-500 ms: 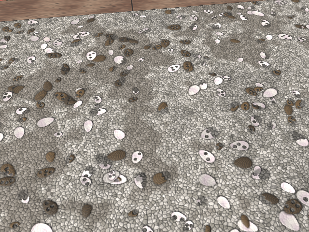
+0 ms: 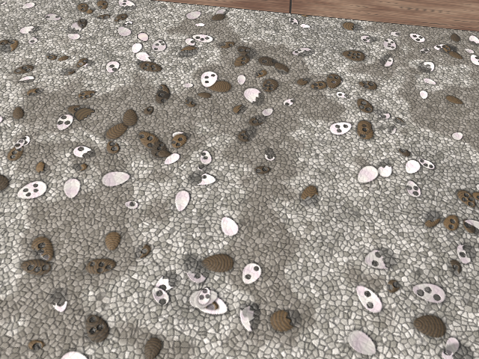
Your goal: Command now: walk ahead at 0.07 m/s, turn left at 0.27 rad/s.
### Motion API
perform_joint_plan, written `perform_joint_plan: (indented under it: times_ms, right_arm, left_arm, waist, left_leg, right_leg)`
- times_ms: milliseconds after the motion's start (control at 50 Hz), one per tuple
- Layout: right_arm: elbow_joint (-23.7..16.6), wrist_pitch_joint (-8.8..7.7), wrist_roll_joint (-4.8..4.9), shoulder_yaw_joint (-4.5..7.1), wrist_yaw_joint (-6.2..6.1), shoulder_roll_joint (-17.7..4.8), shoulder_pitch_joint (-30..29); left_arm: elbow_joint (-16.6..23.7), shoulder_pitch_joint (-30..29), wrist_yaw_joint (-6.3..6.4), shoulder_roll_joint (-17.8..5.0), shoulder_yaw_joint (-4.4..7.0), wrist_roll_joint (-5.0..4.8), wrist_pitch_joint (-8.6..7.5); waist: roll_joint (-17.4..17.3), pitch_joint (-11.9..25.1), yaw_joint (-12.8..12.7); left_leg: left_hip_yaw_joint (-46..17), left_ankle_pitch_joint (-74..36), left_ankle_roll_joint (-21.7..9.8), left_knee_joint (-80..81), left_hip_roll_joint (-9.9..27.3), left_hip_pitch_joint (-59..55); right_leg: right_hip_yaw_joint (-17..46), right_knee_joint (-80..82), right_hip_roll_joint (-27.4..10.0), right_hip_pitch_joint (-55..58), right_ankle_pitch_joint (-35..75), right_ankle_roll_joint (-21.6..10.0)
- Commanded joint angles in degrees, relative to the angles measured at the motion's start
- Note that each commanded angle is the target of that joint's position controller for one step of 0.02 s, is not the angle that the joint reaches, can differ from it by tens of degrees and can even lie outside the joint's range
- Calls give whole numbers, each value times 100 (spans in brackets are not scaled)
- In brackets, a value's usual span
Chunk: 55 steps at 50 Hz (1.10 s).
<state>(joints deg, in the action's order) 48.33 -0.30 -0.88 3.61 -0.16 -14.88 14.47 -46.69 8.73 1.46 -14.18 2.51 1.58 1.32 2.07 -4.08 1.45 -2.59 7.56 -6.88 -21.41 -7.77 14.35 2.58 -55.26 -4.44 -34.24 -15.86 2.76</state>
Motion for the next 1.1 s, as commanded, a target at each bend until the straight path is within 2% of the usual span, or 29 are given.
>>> perform_joint_plan:
  times_ms: [20,120,160,180,200,220,240,260,280,300,340,360,420,520,780,1100]
  right_arm:
    - [-261,-18,-42,145,-37,-754,258]
    - [-205,21,-97,74,-58,-696,200]
    - [-173,47,-68,37,-85,-686,87]
    - [-165,65,-15,10,-109,-664,-18]
    - [-175,55,25,-38,-130,-555,-5]
    - [-229,16,46,-137,-122,-231,226]
    - [-99,65,111,-140,-133,-168,487]
    - [40,115,25,-132,-156,-338,441]
    - [85,130,23,-132,-151,-341,302]
    - [110,128,24,-134,-136,-362,106]
    - [159,105,-15,-126,-86,-508,-43]
    - [308,92,28,-121,-80,-543,60]
    - [584,67,41,-169,-129,-386,69]
    - [909,54,55,-197,-171,-355,-15]
    - [1533,62,51,-314,-211,-264,96]
    - [1855,47,51,-424,-238,-13,314]
  left_arm:
    - [228,237,28,-457,103,-33,31]
    - [190,270,88,-398,62,-116,2]
    - [119,452,127,-341,37,-149,-21]
    - [36,659,143,-278,16,-142,-53]
    - [-20,793,164,-336,10,-82,-122]
    - [13,808,200,-711,46,39,-197]
    - [94,281,141,-865,34,-44,-191]
    - [98,177,77,-565,-38,-72,-214]
    - [77,79,39,-450,-95,-66,-243]
    - [26,87,35,-494,-93,-52,-231]
    - [-93,294,58,-569,-89,-100,-233]
    - [-154,370,54,-580,-75,-128,-224]
    - [-352,467,62,-520,-86,-132,-214]
    - [-613,470,53,-492,-96,-115,-224]
    - [-1236,656,62,-353,-204,-111,-200]
    - [-1634,978,82,-127,-280,-114,-206]
  waist:
    - [-709,755,2]
    - [-775,626,37]
    - [-763,597,-64]
    - [-684,561,-222]
    - [-498,576,-253]
    - [324,753,-39]
    - [810,548,253]
    - [672,629,151]
    - [616,581,156]
    - [617,530,98]
    - [647,510,-16]
    - [330,406,-47]
    - [-71,282,-78]
    - [-193,289,-118]
    - [-175,137,-114]
    - [-203,25,-134]
  left_leg:
    - [-1229,-1976,-629,494,1696,-626]
    - [-1355,-2301,-675,179,1785,-622]
    - [-1426,-2439,-575,-53,1757,-594]
    - [-1406,-2241,-404,-205,1653,-460]
    - [-1415,-1635,-119,-298,1516,-116]
    - [-1026,-514,176,-826,1101,186]
    - [-447,1195,324,-703,417,184]
    - [-340,1401,373,-690,567,-324]
    - [-404,954,371,-369,613,-552]
    - [-486,404,397,-86,672,-723]
    - [-630,-357,432,115,909,-915]
    - [-633,-450,425,89,952,-743]
    - [-671,-426,452,301,995,-577]
    - [-674,-493,463,397,1048,-633]
    - [-639,-308,457,445,1126,-613]
    - [-566,-153,480,375,1137,-465]
  right_leg:
    - [-64,341,57,377,40,-38]
    - [-161,1328,305,1170,-561,-203]
    - [-236,2193,419,1689,-501,-302]
    - [-268,3096,438,2162,48,-358]
    - [56,3829,141,2800,909,-414]
    - [1066,4084,-880,3277,1941,-625]
    - [1482,3818,-1432,2755,3497,-1245]
    - [1330,3730,-1410,2477,3568,-1435]
    - [1039,3723,-1079,2386,3190,-1239]
    - [813,3715,-739,2354,2547,-977]
    - [656,3797,-411,2313,1701,-703]
    - [535,3852,-280,2453,1451,-663]
    - [458,3749,-247,2733,1508,-673]
    - [417,3751,-203,2818,1508,-692]
    - [423,3892,-103,2696,1075,-677]
    - [447,3920,-38,2564,823,-685]
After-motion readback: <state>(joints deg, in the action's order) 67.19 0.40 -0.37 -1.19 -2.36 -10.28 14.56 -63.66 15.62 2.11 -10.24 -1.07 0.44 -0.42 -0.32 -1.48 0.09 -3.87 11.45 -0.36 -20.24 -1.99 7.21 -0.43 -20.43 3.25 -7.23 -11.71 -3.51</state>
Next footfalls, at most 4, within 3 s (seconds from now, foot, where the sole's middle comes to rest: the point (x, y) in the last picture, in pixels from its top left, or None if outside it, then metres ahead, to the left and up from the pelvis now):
0.22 right None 0.08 -0.15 -0.78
1.60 left None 0.17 0.07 -0.78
2.08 right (258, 329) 0.52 -0.07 -0.78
2.62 left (197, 233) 0.83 0.11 -0.78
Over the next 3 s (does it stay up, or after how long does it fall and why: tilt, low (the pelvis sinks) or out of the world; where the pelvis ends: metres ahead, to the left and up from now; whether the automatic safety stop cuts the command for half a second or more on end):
stays up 0.86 0.05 0.00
